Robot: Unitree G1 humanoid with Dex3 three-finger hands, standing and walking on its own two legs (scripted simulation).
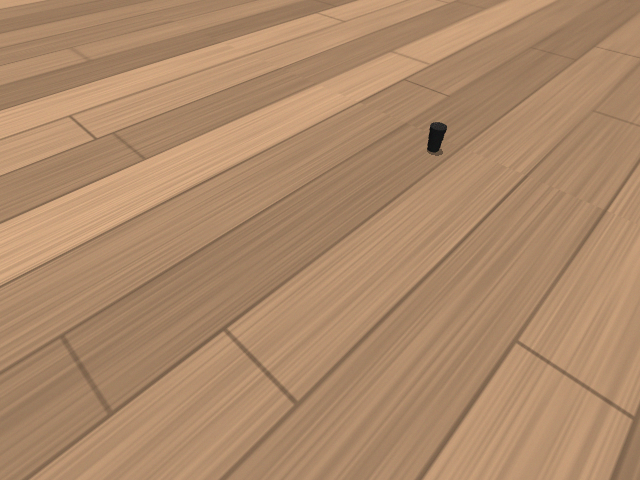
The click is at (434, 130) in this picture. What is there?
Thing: tapered cup
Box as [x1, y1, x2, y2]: [427, 122, 446, 151]
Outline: 442,123 434,122 430,125 430,132 428,137 429,139 427,144 427,148 430,151 438,150 443,134 446,129 446,126
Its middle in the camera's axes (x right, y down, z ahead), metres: +0.65 -0.59 +2.21
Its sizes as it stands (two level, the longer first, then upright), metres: 0.092 0.092 0.149
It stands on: the floor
